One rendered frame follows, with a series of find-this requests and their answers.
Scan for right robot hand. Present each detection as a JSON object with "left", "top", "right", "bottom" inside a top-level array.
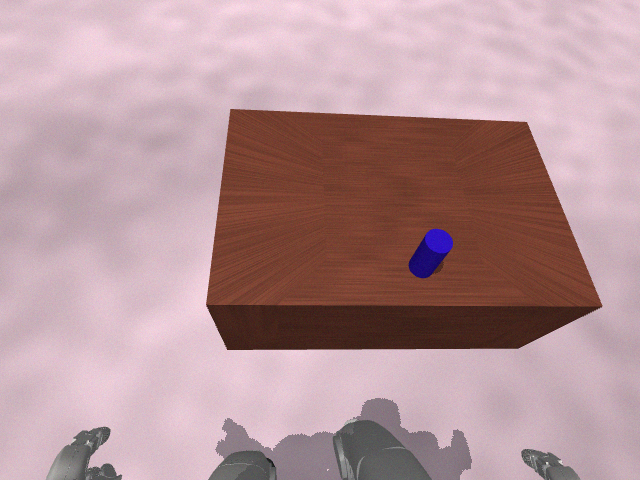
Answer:
[{"left": 521, "top": 449, "right": 581, "bottom": 480}]

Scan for can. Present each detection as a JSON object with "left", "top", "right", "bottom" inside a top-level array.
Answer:
[{"left": 409, "top": 229, "right": 453, "bottom": 278}]

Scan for left robot hand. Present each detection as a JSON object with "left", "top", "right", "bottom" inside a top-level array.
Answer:
[{"left": 46, "top": 427, "right": 122, "bottom": 480}]

